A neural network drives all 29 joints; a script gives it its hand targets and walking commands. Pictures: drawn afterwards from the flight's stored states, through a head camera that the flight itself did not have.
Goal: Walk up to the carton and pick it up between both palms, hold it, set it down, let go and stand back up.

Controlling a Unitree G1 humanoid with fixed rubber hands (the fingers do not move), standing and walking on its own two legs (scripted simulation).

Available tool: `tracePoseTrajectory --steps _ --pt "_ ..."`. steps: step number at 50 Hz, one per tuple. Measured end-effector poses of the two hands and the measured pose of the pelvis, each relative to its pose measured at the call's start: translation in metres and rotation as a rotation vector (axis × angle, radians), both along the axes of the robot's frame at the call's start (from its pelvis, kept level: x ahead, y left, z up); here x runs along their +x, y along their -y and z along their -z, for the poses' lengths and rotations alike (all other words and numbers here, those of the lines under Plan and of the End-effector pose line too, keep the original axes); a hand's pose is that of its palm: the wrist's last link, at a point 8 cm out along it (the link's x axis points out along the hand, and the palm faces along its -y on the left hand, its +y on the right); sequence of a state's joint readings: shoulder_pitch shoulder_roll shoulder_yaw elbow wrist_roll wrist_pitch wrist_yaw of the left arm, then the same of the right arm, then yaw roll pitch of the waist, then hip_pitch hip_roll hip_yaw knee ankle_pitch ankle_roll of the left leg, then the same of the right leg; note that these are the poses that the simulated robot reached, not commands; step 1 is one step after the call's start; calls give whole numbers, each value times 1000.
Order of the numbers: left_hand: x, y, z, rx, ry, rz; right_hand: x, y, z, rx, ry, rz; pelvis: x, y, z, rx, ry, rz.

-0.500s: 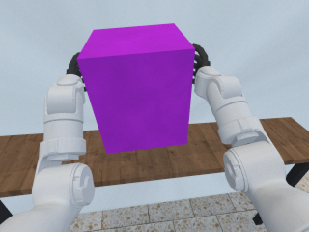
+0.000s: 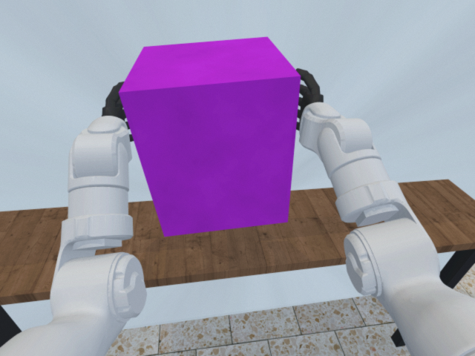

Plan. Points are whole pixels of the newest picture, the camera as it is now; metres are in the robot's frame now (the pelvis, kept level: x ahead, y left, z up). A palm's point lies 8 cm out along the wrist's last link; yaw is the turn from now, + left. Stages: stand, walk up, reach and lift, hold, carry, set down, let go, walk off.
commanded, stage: hold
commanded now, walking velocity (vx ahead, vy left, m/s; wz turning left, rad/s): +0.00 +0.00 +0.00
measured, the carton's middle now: (216, 135) +0.40 +0.00 +0.24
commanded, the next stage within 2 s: none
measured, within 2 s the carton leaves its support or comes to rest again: neither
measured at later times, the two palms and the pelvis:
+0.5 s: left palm (117, 127) +0.38 +0.15 +0.27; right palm (310, 114) +0.37 -0.15 +0.29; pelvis +0.00 +0.00 +0.00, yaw +0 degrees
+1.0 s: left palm (117, 129) +0.38 +0.15 +0.27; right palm (309, 116) +0.37 -0.15 +0.29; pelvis +0.00 +0.00 +0.00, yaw +0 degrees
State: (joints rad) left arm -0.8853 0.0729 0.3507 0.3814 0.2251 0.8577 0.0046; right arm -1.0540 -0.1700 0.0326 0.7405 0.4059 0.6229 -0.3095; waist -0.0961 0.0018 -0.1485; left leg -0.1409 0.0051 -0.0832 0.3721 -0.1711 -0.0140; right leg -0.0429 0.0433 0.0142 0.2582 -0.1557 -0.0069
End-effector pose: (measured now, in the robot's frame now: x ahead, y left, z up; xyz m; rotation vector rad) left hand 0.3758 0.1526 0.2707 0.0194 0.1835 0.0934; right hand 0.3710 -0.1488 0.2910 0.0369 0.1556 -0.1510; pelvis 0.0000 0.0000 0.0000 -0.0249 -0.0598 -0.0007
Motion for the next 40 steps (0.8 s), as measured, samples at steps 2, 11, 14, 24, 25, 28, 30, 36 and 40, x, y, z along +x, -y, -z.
tracePoseTrajectory --steps 2,11,14,24,25,28,30,36,40 --pt "0 0 -1 -3 -2 -1 0 0 -1 0 -2 0 0 0 0 0 1 0" --pt "2 -1 1 -3 -7 2 2 -1 -1 -12 -8 0 -1 2 0 0 -6 -3" --pt "2 -1 1 -1 -5 3 1 -1 -1 -10 -7 2 -1 1 0 -1 -5 -5" --pt "3 1 0 9 -5 8 2 1 0 -3 -8 6 0 0 0 -1 -8 -1" --pt "4 1 0 8 -6 7 2 1 0 -2 -8 5 0 -1 0 -1 -8 0" --pt "4 1 0 7 -6 6 2 1 0 -2 -10 4 0 -1 0 0 -7 1" --pt "4 1 0 5 -8 4 3 1 0 -2 -11 3 1 0 0 0 -7 1" --pt "4 -1 2 0 -6 1 4 -1 0 -11 -10 -1 2 0 0 -1 -8 -2" --pt "4 -2 2 -3 -3 0 4 -2 -1 -10 -7 -1 2 0 0 -2 -7 -5"
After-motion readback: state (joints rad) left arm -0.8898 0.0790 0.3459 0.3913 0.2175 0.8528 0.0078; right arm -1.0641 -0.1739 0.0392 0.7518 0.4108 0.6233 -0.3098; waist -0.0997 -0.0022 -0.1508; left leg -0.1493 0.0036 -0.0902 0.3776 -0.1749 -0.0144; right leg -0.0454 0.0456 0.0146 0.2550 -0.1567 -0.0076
